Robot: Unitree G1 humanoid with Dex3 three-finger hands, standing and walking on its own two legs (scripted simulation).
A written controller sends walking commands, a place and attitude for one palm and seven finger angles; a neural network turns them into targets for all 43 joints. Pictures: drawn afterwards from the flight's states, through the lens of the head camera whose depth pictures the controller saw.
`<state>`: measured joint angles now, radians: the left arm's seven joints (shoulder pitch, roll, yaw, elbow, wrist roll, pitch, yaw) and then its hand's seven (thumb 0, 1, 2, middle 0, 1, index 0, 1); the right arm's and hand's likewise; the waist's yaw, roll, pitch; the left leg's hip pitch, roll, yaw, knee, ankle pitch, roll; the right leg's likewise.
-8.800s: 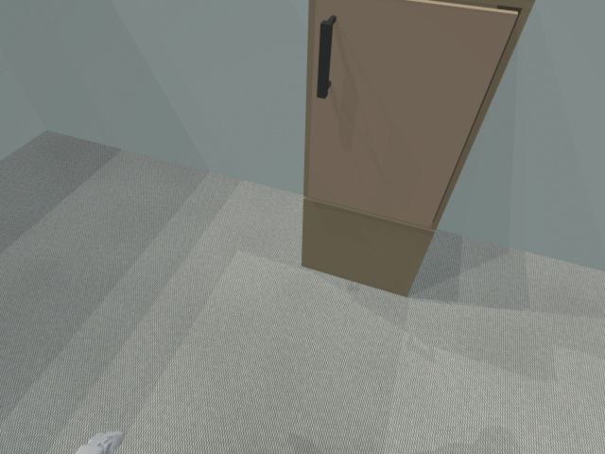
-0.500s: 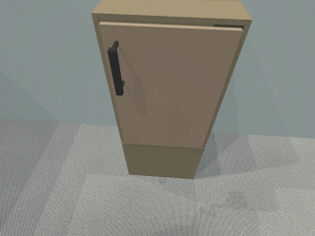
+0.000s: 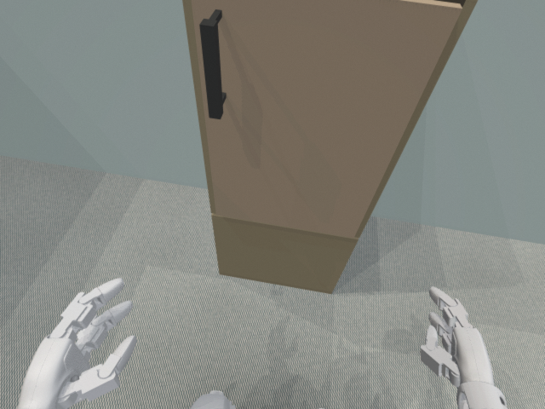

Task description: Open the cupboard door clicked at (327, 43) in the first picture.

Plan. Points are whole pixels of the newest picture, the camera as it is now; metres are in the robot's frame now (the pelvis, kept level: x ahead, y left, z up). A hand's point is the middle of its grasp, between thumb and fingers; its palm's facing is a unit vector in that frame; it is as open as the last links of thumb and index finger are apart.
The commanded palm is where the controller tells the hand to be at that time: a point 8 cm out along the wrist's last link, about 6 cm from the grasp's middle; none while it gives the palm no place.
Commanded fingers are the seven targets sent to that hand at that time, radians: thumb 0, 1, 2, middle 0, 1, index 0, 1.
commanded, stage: raise the hand with hooked fingers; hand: left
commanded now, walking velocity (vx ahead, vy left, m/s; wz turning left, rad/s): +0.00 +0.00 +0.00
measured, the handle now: (216, 67) +0.60 +0.17 +0.18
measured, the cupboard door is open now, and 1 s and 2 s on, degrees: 0 0 0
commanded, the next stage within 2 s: move the hooked fingers beside the handle in 1.64 s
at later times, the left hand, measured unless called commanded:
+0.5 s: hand (74, 280) +0.23 +0.26 +0.11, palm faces +0.02 -1.00 -0.07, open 11.9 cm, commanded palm +0.20 +0.31 +0.11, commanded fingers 0.00 -0.24 0.41 -0.28 -1.03 -0.28 -1.03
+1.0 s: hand (37, 210) +0.28 +0.30 +0.17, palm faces +0.00 -1.00 -0.06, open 13.9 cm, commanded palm +0.25 +0.35 +0.18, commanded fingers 0.00 -0.50 0.30 -0.30 -1.20 -0.30 -1.20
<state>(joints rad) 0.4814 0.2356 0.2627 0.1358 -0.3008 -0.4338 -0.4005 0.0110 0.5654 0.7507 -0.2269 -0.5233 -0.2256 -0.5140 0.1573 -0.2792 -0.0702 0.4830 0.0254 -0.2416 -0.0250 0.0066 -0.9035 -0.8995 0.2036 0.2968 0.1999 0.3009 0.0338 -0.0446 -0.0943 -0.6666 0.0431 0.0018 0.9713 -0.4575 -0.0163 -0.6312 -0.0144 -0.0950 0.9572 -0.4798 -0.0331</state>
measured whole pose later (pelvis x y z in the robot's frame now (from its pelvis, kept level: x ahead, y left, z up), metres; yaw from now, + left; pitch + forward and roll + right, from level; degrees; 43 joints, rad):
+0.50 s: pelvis -0.01 +0.02 +0.02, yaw -1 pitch +6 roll -2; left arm 0.26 0.33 0.36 0.08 -0.38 -0.27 -0.39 0.00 -0.02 0.50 -0.26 -0.90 -0.26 -0.89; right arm 0.36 -0.28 0.01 0.61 0.06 -0.26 -0.07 0.01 -0.90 -0.90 0.21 0.30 0.20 0.30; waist -0.01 0.04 -0.07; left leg -0.57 0.04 0.02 0.85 -0.39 0.01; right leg -0.52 -0.01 -0.08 0.80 -0.39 0.00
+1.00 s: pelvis +0.01 +0.04 +0.04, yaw +0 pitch +1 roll -2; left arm -0.03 0.43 0.40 0.18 -0.33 -0.03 -0.47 -0.01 -0.48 0.31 -0.30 -1.19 -0.29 -1.18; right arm 0.24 -0.25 0.09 0.57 0.06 -0.25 -0.10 0.01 -0.90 -0.90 0.21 0.30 0.20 0.30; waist 0.04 0.03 -0.03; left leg -0.35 0.01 0.02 0.67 -0.33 0.03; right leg -0.29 -0.03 -0.08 0.59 -0.32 0.02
